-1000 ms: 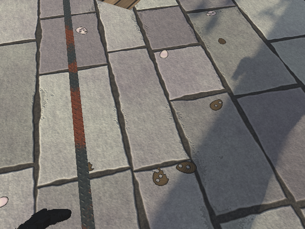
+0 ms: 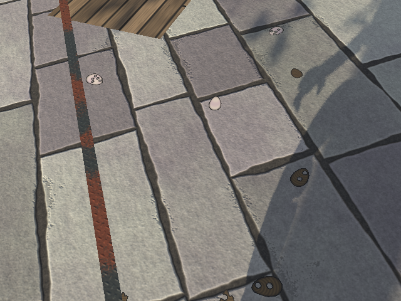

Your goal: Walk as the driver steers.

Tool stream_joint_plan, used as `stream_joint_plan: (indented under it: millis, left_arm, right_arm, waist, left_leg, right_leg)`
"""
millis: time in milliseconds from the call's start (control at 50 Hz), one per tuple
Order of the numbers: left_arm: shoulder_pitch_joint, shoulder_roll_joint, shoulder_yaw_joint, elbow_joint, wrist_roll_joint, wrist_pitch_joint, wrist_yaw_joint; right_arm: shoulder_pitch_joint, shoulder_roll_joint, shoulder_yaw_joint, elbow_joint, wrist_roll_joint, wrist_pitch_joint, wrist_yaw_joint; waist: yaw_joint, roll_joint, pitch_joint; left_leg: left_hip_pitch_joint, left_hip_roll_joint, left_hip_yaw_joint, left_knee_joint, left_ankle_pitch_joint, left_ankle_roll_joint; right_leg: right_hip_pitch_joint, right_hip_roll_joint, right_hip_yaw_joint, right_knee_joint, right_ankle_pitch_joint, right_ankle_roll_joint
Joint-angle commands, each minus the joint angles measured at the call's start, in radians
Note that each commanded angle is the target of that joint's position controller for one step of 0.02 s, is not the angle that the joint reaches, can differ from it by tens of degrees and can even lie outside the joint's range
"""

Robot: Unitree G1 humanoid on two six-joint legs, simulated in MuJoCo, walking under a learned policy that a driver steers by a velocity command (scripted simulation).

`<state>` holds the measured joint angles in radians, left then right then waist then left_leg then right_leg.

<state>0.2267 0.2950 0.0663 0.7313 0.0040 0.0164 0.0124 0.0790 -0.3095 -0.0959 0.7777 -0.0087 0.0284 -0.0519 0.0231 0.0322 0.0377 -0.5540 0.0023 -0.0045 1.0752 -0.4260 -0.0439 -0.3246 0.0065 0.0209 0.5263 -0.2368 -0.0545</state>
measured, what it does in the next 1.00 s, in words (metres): steps on the spot, turning right: left foot, then right foot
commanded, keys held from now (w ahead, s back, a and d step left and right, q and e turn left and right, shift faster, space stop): e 1.00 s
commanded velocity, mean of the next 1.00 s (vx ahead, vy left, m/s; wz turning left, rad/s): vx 0.01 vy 0.00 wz -0.59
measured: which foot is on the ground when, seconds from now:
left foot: up 0.00-0.32, down 0.34-0.76, up 0.78-1.00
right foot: down 0.00-0.34, up 0.36-0.74, down 0.76-1.00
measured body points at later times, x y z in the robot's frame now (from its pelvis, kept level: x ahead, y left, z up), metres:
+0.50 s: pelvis +0.02 +0.04 +0.00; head +0.06 +0.05 +0.45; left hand +0.25 +0.29 -0.10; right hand +0.07 -0.28 -0.09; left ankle +0.05 +0.15 -0.74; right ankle -0.04 -0.08 -0.66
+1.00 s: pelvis +0.00 -0.01 +0.00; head +0.02 -0.06 +0.45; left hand +0.29 +0.13 -0.07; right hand -0.04 -0.35 -0.11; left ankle +0.09 +0.12 -0.67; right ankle -0.04 -0.10 -0.74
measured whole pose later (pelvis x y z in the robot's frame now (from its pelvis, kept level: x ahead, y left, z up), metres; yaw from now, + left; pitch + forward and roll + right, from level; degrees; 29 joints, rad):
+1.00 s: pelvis +0.00 -0.01 +0.00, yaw -35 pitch +2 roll +2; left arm 0.19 0.31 0.06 0.59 0.00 0.02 0.02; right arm 0.09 -0.34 -0.09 0.74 0.00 0.02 -0.03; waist 0.00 0.03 0.07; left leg -0.52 0.00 -0.05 1.02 -0.36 -0.08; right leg -0.28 0.05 0.10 0.45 -0.20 -0.05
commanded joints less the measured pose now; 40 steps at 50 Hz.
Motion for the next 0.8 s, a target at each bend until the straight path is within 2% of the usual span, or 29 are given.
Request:
stream_joint_plan:
  millis: [20,100,160,240,280,300,320,340,360,380,400,420,440,480,520,580,620,680,720,740,760,780,800]
  left_arm:
    - [-0.046,0.153,0.035,-0.086,-0.007,-0.017,0.02]
    - [-0.017,0.178,0.047,-0.094,-0.015,-0.005,0.035]
    - [-0.03,0.193,0.054,-0.108,-0.011,0.006,0.032]
    - [-0.058,0.193,0.057,-0.125,-0.015,0.016,0.021]
    - [-0.081,0.19,0.056,-0.134,-0.023,0.022,0.02]
    - [-0.102,0.186,0.054,-0.141,-0.03,0.027,0.023]
    - [-0.107,0.172,0.05,-0.148,-0.034,0.03,0.026]
    - [-0.073,0.125,0.037,-0.152,-0.025,0.031,0.026]
    - [-0.026,0.103,0.035,-0.173,-0.028,0.022,0.022]
    - [-0.021,0.194,0.06,-0.159,-0.01,0.011,0.019]
    - [-0.009,0.234,0.079,-0.138,-0.019,0.013,0.015]
    - [0.005,0.216,0.081,-0.117,-0.021,0.023,0.017]
    - [0.007,0.194,0.076,-0.111,-0.017,0.032,0.018]
    - [-0.02,0.146,0.061,-0.13,-0.027,0.039,0.011]
    - [-0.077,0.122,0.049,-0.164,-0.034,0.036,0.007]
    - [-0.104,0.103,0.035,-0.193,-0.025,0.034,-0.004]
    - [-0.101,0.1,0.031,-0.202,-0.023,0.035,-0.012]
    - [-0.077,0.118,0.039,-0.208,-0.025,0.044,-0.022]
    - [-0.03,0.118,0.046,-0.198,-0.025,0.049,-0.029]
    - [0.011,0.13,0.056,-0.183,-0.022,0.049,-0.026]
    - [0.057,0.19,0.077,-0.176,-0.023,0.046,-0.014]
    - [0.068,0.316,0.097,-0.207,-0.016,0.039,0.003]
    - [0.092,0.276,0.083,-0.219,0.02,0.011,-0.014]
  right_arm:
    - [-0.008,-0.079,-0.025,-0.057,0.004,-0.02,-0.004]
    - [-0.048,-0.048,-0.01,-0.066,0.011,-0.029,0.002]
    - [-0.052,-0.055,-0.007,-0.064,0.015,-0.035,0.014]
    - [-0.027,-0.074,-0.01,-0.058,0.023,-0.05,0.031]
    - [0.007,-0.079,-0.012,-0.05,0.024,-0.061,0.04]
    - [0.043,-0.081,-0.014,-0.039,0.024,-0.065,0.045]
    - [0.078,-0.099,-0.021,-0.027,0.019,-0.067,0.047]
    - [0.101,-0.162,-0.035,-0.029,0.002,-0.063,0.041]
    - [0.069,-0.236,-0.047,-0.033,-0.02,-0.049,0.036]
    - [0.049,-0.177,-0.034,-0.056,-0.032,-0.053,0.035]
    - [0.0,-0.124,-0.017,-0.075,-0.024,-0.054,0.029]
    - [-0.041,-0.1,-0.011,-0.081,-0.011,-0.052,0.025]
    - [-0.048,-0.087,-0.005,-0.084,0.003,-0.05,0.021]
    - [-0.018,-0.095,-0.001,-0.076,0.003,-0.041,0.012]
    - [0.031,-0.111,-0.006,-0.069,-0.004,-0.031,0.003]
    - [0.045,-0.149,-0.018,-0.07,-0.002,-0.021,0.007]
    - [0.03,-0.174,-0.026,-0.076,0.003,-0.017,0.017]
    - [0.03,-0.191,-0.032,-0.074,0.019,-0.018,0.032]
    - [0.012,-0.192,-0.032,-0.07,0.039,-0.021,0.037]
    - [0.032,-0.168,-0.027,-0.058,0.046,-0.024,0.039]
    - [0.092,-0.121,-0.015,-0.039,0.026,-0.028,0.044]
    - [0.085,-0.047,0.015,-0.087,-0.037,-0.031,0.049]
    - [-0.021,-0.097,0.0,-0.119,-0.015,-0.034,0.038]
  waist:
    - [-0.03,-0.149,-0.148]
    - [-0.003,-0.159,-0.146]
    - [0.005,-0.182,-0.128]
    - [0.004,-0.197,-0.129]
    - [-0.015,-0.199,-0.139]
    - [-0.04,-0.193,-0.142]
    - [-0.054,-0.173,-0.147]
    - [-0.034,-0.035,-0.172]
    - [0.025,0.24,-0.125]
    - [-0.003,0.193,-0.12]
    - [0.014,0.122,-0.104]
    - [0.028,0.094,-0.081]
    - [0.017,0.095,-0.069]
    - [-0.006,0.106,-0.053]
    - [-0.046,0.127,-0.063]
    - [-0.067,0.137,-0.093]
    - [-0.066,0.145,-0.097]
    - [-0.056,0.153,-0.093]
    - [-0.017,0.138,-0.094]
    - [0.001,0.107,-0.104]
    - [0.002,-0.046,-0.131]
    - [-0.032,-0.374,-0.141]
    - [0.06,-0.279,-0.216]
  left_leg:
    - [-0.086,0.001,-0.065,0.043,0.078,-0.014]
    - [-0.065,-0.013,-0.081,-0.175,0.106,-0.038]
    - [0.024,-0.027,-0.084,-0.287,0.091,-0.044]
    - [0.121,-0.047,-0.088,-0.408,0.062,-0.03]
    - [0.185,-0.052,-0.085,-0.525,0.099,-0.015]
    - [0.254,-0.051,-0.072,-0.639,0.182,-0.001]
    - [0.355,-0.012,-0.08,-0.733,0.299,0.018]
    - [0.482,0.161,-0.221,-0.759,0.374,0.082]
    - [0.516,0.346,-0.455,-0.775,0.591,0.243]
    - [0.459,0.43,-0.5,-0.777,0.621,0.338]
    - [0.432,0.372,-0.398,-0.764,0.59,0.313]
    - [0.421,0.298,-0.298,-0.753,0.536,0.262]
    - [0.434,0.265,-0.245,-0.749,0.516,0.241]
    - [0.436,0.233,-0.159,-0.757,0.563,0.246]
    - [0.51,0.245,-0.132,-0.761,0.584,0.264]
    - [0.544,0.276,-0.095,-0.755,0.602,0.274]
    - [0.501,0.286,-0.057,-0.755,0.618,0.269]
    - [0.484,0.305,-0.033,-0.725,0.609,0.252]
    - [0.459,0.302,-0.002,-0.655,0.572,0.208]
    - [0.409,0.275,0.037,-0.579,0.503,0.159]
    - [0.27,0.21,0.12,-0.399,0.332,0.076]
    - [-0.047,0.065,0.164,-0.072,-0.247,-0.027]
    - [-0.098,0.011,-0.013,0.102,-0.293,-0.032]
  right_leg:
    - [0.202,-0.221,0.28,-0.18,0.399,-0.156]
    - [0.255,-0.205,0.314,-0.166,0.33,-0.158]
    - [0.195,-0.196,0.36,-0.167,0.26,-0.17]
    - [0.175,-0.184,0.442,-0.142,0.318,-0.173]
    - [0.183,-0.166,0.474,-0.11,0.364,-0.156]
    - [0.166,-0.141,0.471,-0.086,0.349,-0.131]
    - [0.112,-0.104,0.451,-0.053,0.262,-0.09]
    - [-0.01,-0.028,0.364,0.093,0.023,-0.036]
    - [-0.234,0.148,0.162,0.265,-0.36,0.028]
    - [-0.267,0.078,0.15,0.51,-0.414,0.076]
    - [-0.261,0.053,0.151,0.604,-0.344,0.091]
    - [-0.266,0.042,0.136,0.644,-0.284,0.11]
    - [-0.295,0.038,0.129,0.68,-0.228,0.126]
    - [-0.304,0.027,0.079,0.666,-0.175,0.149]
    - [-0.328,0.002,0.046,0.57,-0.153,0.163]
    - [-0.258,-0.038,0.011,0.42,-0.161,0.165]
    - [-0.165,-0.047,-0.027,0.327,-0.159,0.151]
    - [-0.08,-0.035,-0.067,0.197,-0.134,0.118]
    - [0.018,-0.017,-0.093,0.026,-0.028,0.074]
    - [0.119,0.005,-0.091,-0.078,0.065,0.04]
    - [0.291,-0.059,0.036,-0.14,0.312,-0.008]
    - [0.443,-0.342,0.425,-0.108,0.756,-0.158]
    - [0.352,-0.413,0.518,-0.148,0.687,-0.314]
Velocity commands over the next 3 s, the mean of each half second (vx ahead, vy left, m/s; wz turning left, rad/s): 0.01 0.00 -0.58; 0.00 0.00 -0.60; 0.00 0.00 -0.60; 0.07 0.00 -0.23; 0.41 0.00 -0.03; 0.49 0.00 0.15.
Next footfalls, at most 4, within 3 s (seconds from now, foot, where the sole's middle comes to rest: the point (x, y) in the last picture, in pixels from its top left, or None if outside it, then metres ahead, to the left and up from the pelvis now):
0.34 left None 0.09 0.14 -0.78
0.76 right None -0.01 -0.12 -0.78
1.24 left None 0.14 0.05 -0.78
1.66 right None -0.08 -0.11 -0.78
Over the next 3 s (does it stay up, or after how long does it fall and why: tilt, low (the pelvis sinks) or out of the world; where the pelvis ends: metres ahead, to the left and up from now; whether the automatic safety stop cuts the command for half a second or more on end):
stays up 0.24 -0.44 0.00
